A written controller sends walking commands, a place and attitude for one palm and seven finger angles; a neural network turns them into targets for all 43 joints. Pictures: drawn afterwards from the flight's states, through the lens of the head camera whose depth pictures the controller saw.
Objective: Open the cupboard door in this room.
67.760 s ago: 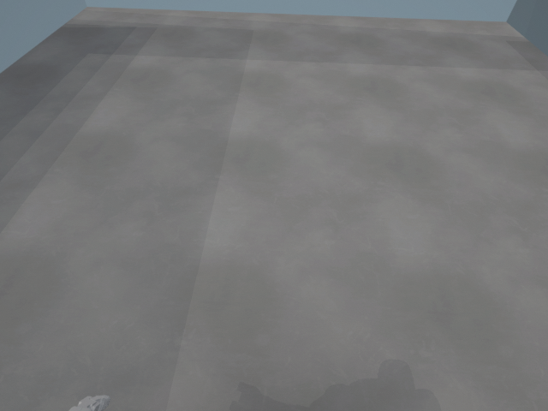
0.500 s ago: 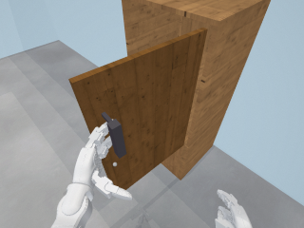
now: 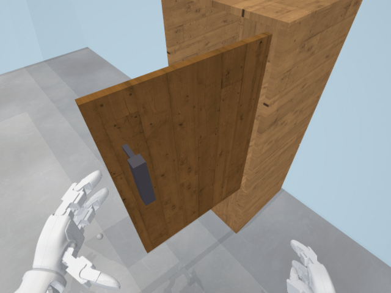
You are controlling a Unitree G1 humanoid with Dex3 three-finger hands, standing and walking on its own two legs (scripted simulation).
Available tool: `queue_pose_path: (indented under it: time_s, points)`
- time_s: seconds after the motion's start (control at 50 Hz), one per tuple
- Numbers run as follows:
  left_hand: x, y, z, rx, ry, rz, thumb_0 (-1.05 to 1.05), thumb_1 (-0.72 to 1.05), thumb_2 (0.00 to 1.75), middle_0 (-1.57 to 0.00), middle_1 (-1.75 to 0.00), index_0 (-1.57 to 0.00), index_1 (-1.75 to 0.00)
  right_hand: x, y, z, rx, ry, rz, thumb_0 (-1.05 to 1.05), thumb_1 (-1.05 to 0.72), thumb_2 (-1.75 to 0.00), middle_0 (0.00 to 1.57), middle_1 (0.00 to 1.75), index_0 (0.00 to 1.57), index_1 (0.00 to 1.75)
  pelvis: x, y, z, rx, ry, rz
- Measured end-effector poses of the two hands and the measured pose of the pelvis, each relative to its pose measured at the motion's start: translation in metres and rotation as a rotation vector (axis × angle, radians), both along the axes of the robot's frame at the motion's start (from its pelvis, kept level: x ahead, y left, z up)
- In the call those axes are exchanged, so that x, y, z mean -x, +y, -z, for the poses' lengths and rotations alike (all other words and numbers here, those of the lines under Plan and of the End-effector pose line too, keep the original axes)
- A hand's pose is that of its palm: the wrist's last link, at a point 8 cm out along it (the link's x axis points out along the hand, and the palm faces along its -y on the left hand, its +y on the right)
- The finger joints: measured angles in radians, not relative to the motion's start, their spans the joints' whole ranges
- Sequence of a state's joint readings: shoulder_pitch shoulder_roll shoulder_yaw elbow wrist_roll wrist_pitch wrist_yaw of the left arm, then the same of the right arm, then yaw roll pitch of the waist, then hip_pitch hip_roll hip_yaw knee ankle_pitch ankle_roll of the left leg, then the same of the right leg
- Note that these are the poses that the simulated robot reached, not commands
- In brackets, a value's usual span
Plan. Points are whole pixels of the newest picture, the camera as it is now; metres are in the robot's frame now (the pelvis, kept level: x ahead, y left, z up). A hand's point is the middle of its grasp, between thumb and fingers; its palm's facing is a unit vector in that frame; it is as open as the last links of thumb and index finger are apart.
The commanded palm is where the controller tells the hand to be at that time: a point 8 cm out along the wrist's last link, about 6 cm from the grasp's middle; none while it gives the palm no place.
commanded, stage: slide the hand sideways off the handle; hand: left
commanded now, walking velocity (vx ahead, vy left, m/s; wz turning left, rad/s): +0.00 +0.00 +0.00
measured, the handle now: (137, 174) +0.31 +0.14 +0.11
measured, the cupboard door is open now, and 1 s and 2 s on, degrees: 84 84 84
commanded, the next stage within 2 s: draw the hand back to the body in 0.06 s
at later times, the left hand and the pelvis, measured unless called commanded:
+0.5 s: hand (73, 241) +0.18 +0.21 +0.12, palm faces +0.00 -1.00 -0.06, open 16.3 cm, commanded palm +0.14 +0.27 +0.13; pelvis -0.01 +0.02 +0.00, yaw +0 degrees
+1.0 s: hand (32, 221) +0.19 +0.27 +0.14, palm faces +0.32 -0.88 -0.34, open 13.5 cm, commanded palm +0.15 +0.31 +0.17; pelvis +0.00 +0.04 +0.03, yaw -1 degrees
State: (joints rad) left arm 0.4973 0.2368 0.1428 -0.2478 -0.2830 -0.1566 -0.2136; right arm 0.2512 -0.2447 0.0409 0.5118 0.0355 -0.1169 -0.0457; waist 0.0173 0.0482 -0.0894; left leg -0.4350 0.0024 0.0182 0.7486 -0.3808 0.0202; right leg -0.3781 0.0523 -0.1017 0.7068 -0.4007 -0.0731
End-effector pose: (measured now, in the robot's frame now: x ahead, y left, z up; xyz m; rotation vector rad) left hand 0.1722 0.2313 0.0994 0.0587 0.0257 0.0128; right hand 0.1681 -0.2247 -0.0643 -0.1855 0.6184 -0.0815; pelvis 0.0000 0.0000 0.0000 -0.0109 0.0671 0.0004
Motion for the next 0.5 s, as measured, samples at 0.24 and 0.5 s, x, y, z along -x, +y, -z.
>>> queue_pose_path:
  time_s: [0.24, 0.5]
  points:
    - [0.014, 0.009, -0.001, 0.019, -0.031, 0.038, -0.02, -0.50, 0.30, -0.16, -0.30, -0.15, -0.30, 0.003, 0.001, -0.001, 0.020, -0.046, -0.002, 0.01, -0.90, -0.90, 0.20, 0.30, 0.20, 0.30, 0.008, 0.007, 0.003, 0.012, 0.002, -0.012]
    - [0.017, 0.029, -0.022, -0.005, -0.048, 0.017, -0.02, -0.50, 0.30, -0.16, -0.30, -0.15, -0.30, 0.007, 0.030, -0.010, -0.012, -0.088, -0.017, 0.01, -0.90, -0.90, 0.20, 0.30, 0.20, 0.30, 0.014, 0.021, -0.002, 0.019, -0.036, -0.008]
